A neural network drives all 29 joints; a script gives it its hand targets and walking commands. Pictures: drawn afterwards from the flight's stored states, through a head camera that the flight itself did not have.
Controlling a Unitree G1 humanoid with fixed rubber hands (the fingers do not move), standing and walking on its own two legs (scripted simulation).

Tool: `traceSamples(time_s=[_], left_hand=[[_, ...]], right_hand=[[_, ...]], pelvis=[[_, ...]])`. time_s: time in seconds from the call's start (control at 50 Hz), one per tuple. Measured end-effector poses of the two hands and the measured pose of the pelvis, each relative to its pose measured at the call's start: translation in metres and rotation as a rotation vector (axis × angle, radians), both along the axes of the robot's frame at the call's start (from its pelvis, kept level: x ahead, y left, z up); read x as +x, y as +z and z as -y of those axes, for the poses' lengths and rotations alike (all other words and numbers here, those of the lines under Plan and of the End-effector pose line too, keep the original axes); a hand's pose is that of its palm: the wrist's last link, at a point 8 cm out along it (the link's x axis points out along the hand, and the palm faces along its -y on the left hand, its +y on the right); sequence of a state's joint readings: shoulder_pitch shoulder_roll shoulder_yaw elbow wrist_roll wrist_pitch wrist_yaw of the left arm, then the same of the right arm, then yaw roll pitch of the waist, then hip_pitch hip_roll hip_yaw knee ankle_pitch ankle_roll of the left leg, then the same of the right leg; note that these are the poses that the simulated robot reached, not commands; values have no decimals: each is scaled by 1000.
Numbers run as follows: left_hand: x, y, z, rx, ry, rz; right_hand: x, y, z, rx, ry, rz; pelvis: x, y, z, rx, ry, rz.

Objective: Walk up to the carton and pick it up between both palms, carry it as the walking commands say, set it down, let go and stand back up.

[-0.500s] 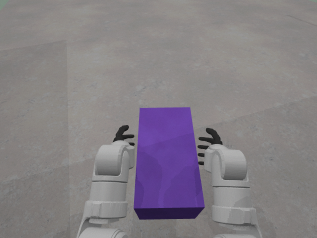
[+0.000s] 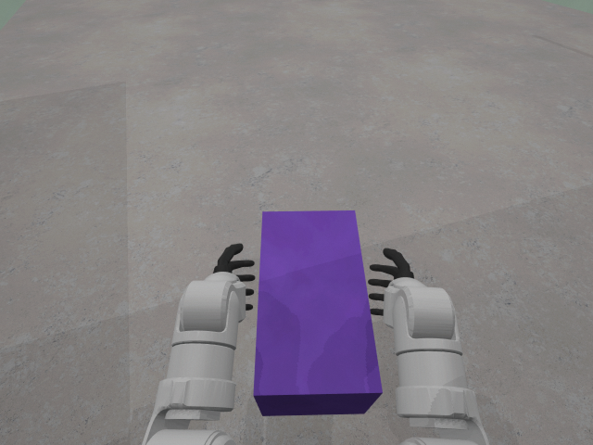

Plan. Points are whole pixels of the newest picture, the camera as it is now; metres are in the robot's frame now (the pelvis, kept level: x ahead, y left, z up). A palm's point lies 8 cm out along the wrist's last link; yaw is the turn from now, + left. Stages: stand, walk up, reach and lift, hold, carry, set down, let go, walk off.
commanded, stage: carry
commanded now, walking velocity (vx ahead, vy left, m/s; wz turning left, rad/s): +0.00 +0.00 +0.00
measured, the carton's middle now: (311, 308) +0.35 +0.00 -0.02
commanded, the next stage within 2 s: none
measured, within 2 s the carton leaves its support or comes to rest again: neither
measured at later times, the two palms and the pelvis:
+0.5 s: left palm (221, 296) +0.30 +0.12 +0.07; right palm (404, 304) +0.29 -0.12 +0.07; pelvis +0.00 +0.00 +0.00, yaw -1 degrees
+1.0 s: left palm (224, 291) +0.30 +0.12 +0.08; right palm (405, 301) +0.30 -0.12 +0.07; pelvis +0.01 +0.01 +0.00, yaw -1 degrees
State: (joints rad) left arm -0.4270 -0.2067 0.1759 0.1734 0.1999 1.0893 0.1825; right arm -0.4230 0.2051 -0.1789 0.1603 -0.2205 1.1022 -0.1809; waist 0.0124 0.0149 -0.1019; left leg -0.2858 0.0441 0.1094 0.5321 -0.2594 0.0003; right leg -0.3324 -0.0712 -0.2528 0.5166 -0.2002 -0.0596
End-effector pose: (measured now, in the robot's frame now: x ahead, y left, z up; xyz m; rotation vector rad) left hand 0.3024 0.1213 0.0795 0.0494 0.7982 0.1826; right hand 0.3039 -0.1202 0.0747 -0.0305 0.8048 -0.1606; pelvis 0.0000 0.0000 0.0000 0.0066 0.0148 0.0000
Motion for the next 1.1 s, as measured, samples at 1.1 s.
traceSamples(time_s=[1.1], left_hand=[[3,-3,0,-13,-64,72]], right_hand=[[-4,-1,5,-9,14,72]], pelvis=[[9,-1,-4,-1,-21,-20]])
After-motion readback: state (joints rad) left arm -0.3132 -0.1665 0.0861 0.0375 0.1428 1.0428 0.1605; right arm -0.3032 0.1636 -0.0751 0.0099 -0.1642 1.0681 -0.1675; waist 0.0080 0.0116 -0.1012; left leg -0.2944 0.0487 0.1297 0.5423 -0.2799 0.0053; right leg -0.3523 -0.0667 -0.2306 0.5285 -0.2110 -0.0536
